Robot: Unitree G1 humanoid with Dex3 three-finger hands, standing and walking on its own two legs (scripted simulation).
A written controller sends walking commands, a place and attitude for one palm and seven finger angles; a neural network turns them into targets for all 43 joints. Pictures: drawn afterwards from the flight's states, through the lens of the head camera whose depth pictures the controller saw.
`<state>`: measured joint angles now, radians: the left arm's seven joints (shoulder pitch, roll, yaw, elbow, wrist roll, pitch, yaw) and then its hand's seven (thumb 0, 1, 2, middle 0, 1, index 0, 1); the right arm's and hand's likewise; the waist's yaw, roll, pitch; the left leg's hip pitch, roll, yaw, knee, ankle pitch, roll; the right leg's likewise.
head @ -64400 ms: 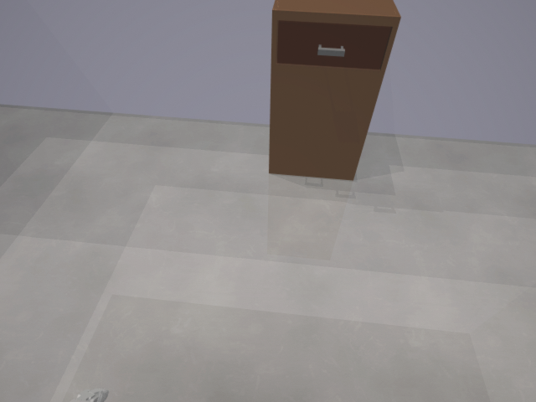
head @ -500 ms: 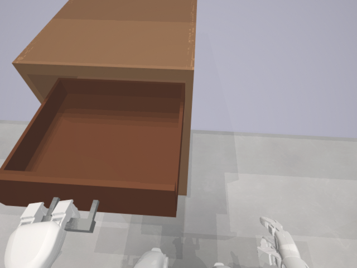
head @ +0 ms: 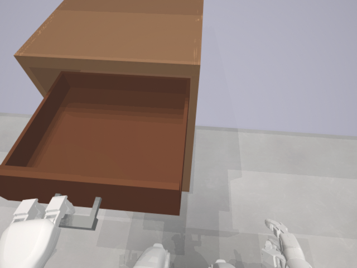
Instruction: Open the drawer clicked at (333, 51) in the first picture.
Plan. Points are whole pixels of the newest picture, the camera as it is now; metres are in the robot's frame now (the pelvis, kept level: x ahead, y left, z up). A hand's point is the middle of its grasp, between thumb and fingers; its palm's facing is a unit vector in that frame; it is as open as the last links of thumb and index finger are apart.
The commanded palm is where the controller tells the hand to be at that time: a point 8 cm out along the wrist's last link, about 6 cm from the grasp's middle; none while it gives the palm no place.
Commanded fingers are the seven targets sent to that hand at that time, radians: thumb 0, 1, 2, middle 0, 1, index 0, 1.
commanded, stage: open the thumb to release the handle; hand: left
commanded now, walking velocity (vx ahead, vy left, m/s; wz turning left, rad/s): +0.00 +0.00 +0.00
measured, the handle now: (73, 210) +0.22 +0.24 +0.03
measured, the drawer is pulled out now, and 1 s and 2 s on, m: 0.30 0.30 0.30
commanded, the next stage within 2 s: lift the hand off the handle in 0.34 s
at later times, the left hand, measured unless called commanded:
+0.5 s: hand (49, 247) +0.15 +0.27 +0.00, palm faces -0.02 -0.06 -1.00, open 13.6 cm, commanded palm +0.14 +0.27 +0.06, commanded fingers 0.00 -0.50 0.30 -0.30 -1.20 -0.30 -1.20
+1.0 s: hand (46, 234) +0.17 +0.27 +0.04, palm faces +0.03 -0.05 -1.00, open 13.7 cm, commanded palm +0.15 +0.26 +0.10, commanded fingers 0.00 -0.50 0.30 -0.30 -1.20 -0.30 -1.20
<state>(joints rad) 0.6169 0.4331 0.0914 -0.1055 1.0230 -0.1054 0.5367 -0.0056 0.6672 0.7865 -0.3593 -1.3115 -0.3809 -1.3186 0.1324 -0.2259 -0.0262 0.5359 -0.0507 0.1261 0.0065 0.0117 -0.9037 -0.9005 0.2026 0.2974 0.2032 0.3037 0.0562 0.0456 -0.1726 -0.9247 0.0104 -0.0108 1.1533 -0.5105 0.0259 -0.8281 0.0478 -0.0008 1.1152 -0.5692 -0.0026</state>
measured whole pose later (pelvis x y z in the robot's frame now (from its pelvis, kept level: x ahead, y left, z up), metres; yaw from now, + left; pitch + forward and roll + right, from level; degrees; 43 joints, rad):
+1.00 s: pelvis -0.01 -0.01 +0.02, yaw +1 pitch +12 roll -2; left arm 0.53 0.45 0.07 -0.08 0.99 -0.08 0.47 0.00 -0.49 0.30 -0.32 -1.20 -0.35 -1.21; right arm 0.16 -0.22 -0.01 0.57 -0.03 0.09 -0.03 0.01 -0.90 -0.90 0.20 0.30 0.20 0.30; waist 0.05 0.06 -0.15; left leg -0.81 0.01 -0.02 1.04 -0.45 0.02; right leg -0.71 0.05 -0.01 1.01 -0.51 -0.01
